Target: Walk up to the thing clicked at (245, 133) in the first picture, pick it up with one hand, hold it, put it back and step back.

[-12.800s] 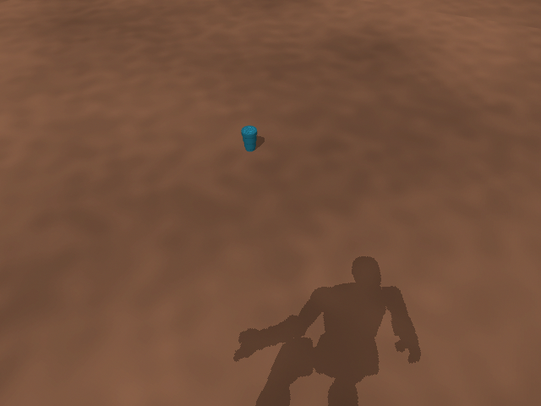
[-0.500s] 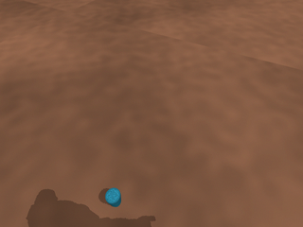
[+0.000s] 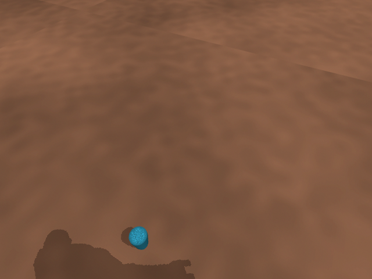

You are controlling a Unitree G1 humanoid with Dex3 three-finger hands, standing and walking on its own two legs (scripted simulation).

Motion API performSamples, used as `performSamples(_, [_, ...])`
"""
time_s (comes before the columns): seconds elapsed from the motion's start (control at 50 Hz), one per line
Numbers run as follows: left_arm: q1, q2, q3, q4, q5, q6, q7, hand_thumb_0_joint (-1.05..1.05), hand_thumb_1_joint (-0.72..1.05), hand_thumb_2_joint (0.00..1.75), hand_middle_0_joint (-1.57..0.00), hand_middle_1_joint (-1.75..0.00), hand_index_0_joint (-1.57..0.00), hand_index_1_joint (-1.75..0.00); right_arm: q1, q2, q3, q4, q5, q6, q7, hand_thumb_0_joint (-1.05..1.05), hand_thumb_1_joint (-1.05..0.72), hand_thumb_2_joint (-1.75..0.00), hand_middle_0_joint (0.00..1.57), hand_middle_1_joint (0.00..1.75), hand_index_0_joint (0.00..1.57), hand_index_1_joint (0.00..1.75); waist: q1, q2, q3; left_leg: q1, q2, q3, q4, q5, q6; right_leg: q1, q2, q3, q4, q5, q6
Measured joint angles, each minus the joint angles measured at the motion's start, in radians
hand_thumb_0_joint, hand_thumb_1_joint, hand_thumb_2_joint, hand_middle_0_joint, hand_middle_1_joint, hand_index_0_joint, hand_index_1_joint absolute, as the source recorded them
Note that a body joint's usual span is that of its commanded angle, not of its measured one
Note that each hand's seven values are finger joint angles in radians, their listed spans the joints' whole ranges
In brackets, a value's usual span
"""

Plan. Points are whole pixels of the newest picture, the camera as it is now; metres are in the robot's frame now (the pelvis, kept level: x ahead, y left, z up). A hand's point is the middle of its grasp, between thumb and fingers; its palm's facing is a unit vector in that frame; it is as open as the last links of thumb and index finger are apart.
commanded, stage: stand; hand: left
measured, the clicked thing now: (140, 239) +0.41 +0.25 -0.72
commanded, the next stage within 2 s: walk up in 0.56 s
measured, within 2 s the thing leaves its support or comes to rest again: neither
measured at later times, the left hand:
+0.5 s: hand out of the picture +0.08 +0.25 -0.15, palm faces -0.04 -0.94 -0.35, open 7.4 cm
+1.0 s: hand out of the picture +0.06 +0.32 -0.19, palm faces -0.04 -0.93 -0.35, open 7.4 cm
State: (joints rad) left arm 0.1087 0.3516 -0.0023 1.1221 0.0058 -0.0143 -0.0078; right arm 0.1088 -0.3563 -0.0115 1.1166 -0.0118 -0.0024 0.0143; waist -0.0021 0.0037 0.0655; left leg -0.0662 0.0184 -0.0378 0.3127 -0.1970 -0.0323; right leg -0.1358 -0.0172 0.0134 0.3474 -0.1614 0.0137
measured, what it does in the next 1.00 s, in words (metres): walks backwards: left foot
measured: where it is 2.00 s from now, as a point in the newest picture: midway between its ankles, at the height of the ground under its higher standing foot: outside the picture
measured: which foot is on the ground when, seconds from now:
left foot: down 0.00-0.68, up 0.70-0.84, down 0.86-1.00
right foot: down 0.00-0.88, up 0.90-1.00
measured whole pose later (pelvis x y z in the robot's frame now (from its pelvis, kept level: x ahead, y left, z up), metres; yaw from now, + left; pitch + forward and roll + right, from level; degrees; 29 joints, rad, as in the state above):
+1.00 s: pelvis -0.09 +0.06 -0.02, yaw +0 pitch -2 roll -1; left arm 0.01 0.41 0.06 0.90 0.01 0.08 0.03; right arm 0.17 -0.35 -0.06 0.97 -0.04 0.04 0.00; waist -0.03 -0.06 0.21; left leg -0.26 -0.03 -0.01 0.64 -0.35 0.05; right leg -0.51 0.11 0.18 1.07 -0.53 -0.02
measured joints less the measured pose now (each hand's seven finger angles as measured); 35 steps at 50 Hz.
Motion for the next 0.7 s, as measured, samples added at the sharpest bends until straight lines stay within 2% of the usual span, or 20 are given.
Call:
performSamples(0.56, [0.006,0.004,-0.005,-0.009,-0.001,0.001,-0.002,0.0,0.91,0.9,-0.2,-0.3,-0.2,-0.3,0.026,0.0,0.005,0.008,0.0,0.001,0.001,0.0,-0.9,-0.9,0.2,0.3,0.2,0.3,-0.004,0.001,-0.001,-0.008,0.007,0.004,0.011,-0.006,-0.005,-0.01,0.008,0.003,0.009,-0.003,-0.005])
performSamples(0.64, [-0.019,0.005,0.028,-0.049,-0.015,0.016,0.005,0.0,0.9,0.9,-0.2,-0.3,-0.2,-0.3,-0.005,-0.013,-0.006,-0.02,0.014,0.015,-0.003,0.0,-0.9,-0.9,0.2,0.3,0.2,0.3,-0.004,0.009,0.042,-0.079,0.009,-0.001,0.113,-0.038,0.001,-0.059,0.012,0.0,0.068,-0.016,-0.008])
performSamples(0.7, [-0.047,0.012,0.043,-0.087,-0.017,0.029,0.01,0.0,0.9,0.9,-0.2,-0.3,-0.2,-0.3,-0.031,-0.031,-0.018,-0.054,0.02,0.027,-0.008,0.0,-0.9,-0.9,0.2,0.3,0.2,0.3,-0.005,0.011,0.091,-0.162,-0.003,0.001,0.246,-0.053,0.023,-0.103,0.005,0.001,0.116,-0.019,-0.007])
